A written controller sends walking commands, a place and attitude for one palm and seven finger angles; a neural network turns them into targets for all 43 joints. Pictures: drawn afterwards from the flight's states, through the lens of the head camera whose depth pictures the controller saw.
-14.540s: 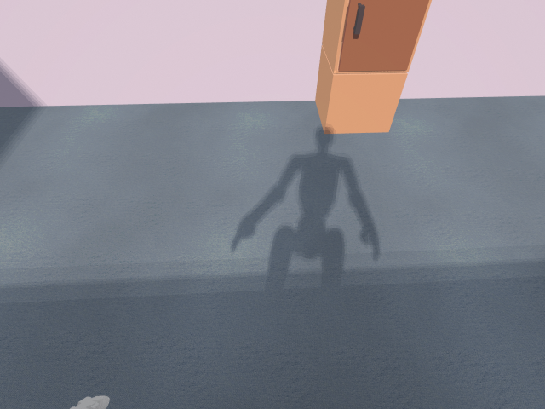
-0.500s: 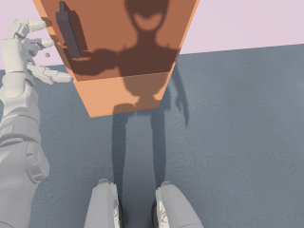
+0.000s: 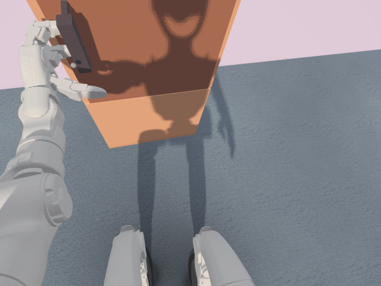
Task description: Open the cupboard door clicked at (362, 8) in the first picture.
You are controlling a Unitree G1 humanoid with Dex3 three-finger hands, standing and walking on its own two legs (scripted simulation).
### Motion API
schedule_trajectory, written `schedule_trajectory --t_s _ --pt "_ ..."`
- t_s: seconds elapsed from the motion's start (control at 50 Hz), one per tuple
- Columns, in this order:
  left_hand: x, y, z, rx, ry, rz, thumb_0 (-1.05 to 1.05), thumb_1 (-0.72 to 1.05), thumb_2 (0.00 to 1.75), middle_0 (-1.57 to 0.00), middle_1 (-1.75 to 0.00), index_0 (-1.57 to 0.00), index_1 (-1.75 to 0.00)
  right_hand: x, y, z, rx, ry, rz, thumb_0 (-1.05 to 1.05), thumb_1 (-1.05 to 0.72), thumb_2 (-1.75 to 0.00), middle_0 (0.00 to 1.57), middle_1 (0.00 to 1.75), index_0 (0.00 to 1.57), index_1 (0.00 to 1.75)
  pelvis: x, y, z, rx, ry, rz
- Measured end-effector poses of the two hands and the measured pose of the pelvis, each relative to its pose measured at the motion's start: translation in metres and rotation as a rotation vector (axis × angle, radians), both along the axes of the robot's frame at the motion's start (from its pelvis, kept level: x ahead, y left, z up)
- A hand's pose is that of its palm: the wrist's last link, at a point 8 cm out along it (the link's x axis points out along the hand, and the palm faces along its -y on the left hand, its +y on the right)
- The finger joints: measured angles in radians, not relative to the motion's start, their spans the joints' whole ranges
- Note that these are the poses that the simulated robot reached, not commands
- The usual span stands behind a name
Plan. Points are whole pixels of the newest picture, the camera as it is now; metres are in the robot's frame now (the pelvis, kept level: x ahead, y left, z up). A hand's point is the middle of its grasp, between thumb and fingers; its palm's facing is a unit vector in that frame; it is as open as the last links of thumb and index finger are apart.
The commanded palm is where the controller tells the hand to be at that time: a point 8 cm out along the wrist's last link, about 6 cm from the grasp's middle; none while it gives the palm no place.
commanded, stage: slide the fingers in behind the handle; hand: left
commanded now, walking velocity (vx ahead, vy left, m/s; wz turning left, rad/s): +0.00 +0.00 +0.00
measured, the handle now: (75, 38) +0.59 +0.18 +0.06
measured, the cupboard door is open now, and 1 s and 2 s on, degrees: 0 1 1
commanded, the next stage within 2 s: close the thumb around the handle in 1.00 s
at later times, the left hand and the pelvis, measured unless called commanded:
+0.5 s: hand (91, 62) +0.54 +0.15 +0.06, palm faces +0.15 -0.99 -0.03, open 14.0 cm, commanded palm +0.52 +0.18 +0.05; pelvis +0.00 -0.01 +0.00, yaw +1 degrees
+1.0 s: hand (92, 64) +0.54 +0.15 +0.06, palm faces +0.15 -0.99 -0.03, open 14.2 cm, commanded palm +0.51 +0.18 +0.05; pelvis +0.01 +0.00 +0.01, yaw +1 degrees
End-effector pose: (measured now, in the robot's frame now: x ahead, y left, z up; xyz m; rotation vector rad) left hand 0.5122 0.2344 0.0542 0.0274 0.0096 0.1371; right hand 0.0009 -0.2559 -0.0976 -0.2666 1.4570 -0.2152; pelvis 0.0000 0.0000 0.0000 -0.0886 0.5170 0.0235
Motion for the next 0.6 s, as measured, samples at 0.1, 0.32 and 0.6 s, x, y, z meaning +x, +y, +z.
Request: schedule_trajectory --t_s 0.1,0.32,0.6 --pt "0.000 -0.005 0.001 0.003 0.001 0.001 -0.02 -0.50 0.30 -0.30 -1.20 -0.30 -1.20 0.000 0.001 -0.001 0.016 0.011 -0.003 0.00 -0.90 -0.90 0.20 0.30 0.21 0.29 0.002 -0.001 0.002 0.004 0.000 0.001" --pt "-0.001 -0.023 0.005 0.005 -0.002 -0.012 -0.02 -0.50 0.30 -0.29 -1.20 -0.30 -1.20 0.005 -0.001 0.000 0.028 0.011 0.006 0.00 -0.90 -0.90 0.20 0.30 0.21 0.29 0.006 -0.004 0.005 0.009 -0.005 0.010" --pt "0.002 -0.034 0.004 0.008 -0.012 0.015 -0.02 -0.50 0.30 -0.30 -1.20 -0.28 -1.20 0.006 -0.005 -0.003 0.030 0.010 0.006 0.00 -0.90 -0.90 0.20 0.30 0.20 0.29 0.005 -0.006 0.002 0.013 0.001 0.011"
